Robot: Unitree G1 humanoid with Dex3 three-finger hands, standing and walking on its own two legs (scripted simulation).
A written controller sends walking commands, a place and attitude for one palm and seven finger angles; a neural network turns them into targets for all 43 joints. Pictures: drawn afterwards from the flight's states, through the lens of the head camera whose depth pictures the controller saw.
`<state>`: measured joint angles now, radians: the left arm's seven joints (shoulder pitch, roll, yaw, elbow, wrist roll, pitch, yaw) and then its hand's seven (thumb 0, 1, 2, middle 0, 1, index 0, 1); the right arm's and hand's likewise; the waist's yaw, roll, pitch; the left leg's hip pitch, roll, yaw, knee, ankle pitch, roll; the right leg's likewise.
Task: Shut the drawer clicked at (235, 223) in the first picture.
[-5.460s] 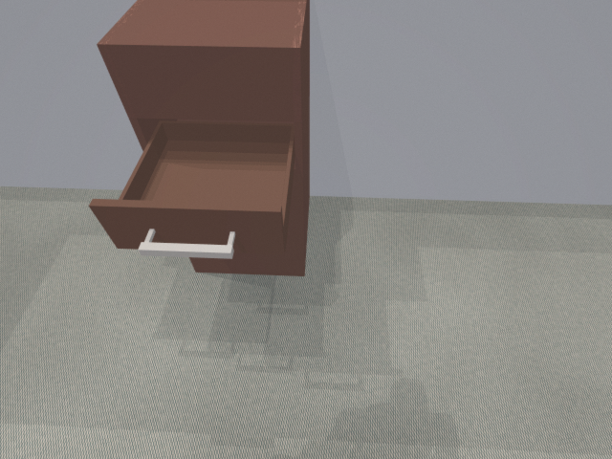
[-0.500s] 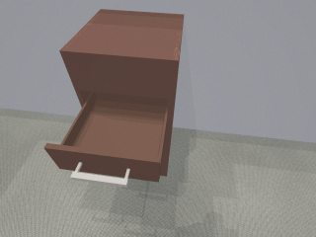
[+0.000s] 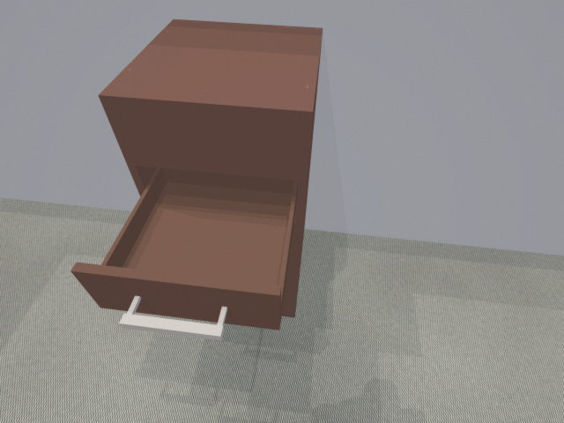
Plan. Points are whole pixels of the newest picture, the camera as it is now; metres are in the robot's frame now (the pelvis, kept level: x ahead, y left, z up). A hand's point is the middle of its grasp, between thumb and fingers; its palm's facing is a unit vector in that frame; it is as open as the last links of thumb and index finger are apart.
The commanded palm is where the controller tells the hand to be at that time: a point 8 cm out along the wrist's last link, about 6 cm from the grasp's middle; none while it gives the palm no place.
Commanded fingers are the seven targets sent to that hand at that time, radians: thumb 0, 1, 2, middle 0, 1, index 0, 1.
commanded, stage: raise the hand and make a fist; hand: left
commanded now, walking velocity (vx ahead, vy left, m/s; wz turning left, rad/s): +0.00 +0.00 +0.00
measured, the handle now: (175, 316) +0.33 +0.23 -0.14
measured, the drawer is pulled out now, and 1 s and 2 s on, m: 0.30 0.30 0.30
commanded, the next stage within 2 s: bring the fist close to the handle in 1.98 s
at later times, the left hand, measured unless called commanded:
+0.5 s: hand out of the picture +0.13 +0.14 -0.07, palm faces -0.07 -1.00 +0.02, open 6.0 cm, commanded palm +0.10 +0.22 -0.06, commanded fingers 0.00 0.90 0.90 -0.64 -0.78 -0.64 -0.78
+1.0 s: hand (138, 415) +0.14 +0.21 -0.05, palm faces +0.05 -1.00 -0.06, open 3.5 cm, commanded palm +0.10 +0.25 -0.05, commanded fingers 0.00 0.90 0.90 -1.14 -1.32 -1.14 -1.32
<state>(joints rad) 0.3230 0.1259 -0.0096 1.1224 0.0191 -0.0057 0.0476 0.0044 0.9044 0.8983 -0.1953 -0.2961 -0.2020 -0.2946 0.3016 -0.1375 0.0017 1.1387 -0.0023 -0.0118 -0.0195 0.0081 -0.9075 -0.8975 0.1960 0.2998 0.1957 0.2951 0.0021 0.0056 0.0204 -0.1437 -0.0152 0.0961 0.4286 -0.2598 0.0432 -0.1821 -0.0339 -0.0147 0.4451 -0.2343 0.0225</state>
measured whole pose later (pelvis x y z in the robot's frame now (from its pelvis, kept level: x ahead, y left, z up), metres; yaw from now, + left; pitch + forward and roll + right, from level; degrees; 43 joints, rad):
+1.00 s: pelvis -0.03 -0.02 -0.09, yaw +3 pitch +15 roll -3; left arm 0.54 0.26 0.28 -0.09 -0.32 -0.35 -0.36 0.02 0.90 0.90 -0.94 -1.11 -0.95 -1.11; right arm 0.28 -0.19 -0.04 0.58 0.05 -0.23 -0.04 0.02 -0.90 -0.90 0.20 0.30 0.20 0.30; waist -0.02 0.02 -0.15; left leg -0.92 0.04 0.01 1.19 -0.54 0.02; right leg -0.90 -0.02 -0.10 1.12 -0.49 -0.01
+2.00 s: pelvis -0.02 +0.00 -0.09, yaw +3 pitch +16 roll -4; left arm 0.66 0.27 0.19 -0.21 -0.26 -0.38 -0.30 0.02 0.90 0.90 -1.39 -1.60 -1.40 -1.59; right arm 0.23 -0.20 -0.02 0.47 0.05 -0.17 -0.01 0.02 -0.90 -0.90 0.20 0.30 0.20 0.30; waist -0.01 0.02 -0.18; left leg -0.90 0.02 -0.01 1.19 -0.57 0.04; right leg -0.86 -0.03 -0.11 1.11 -0.52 0.01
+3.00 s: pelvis -0.04 -0.01 -0.15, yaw +2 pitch +25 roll -4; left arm 0.27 0.28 0.19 0.07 -0.27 -0.43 -0.37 0.02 0.90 0.90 -1.39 -1.60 -1.40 -1.60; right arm 0.17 -0.24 0.00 0.51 0.02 -0.17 -0.01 0.02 -0.90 -0.90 0.20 0.30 0.20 0.30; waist -0.03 0.02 -0.20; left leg -1.26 0.02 -0.01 1.45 -0.63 0.04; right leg -1.22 -0.04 -0.10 1.38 -0.58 0.00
